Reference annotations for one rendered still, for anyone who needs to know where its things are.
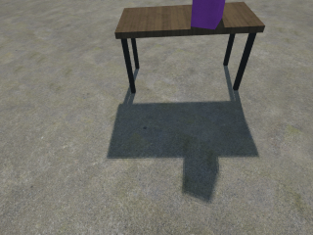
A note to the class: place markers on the table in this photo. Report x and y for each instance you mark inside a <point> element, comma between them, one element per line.
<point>175,20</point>

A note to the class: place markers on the carton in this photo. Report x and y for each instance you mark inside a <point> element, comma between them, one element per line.
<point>207,13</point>

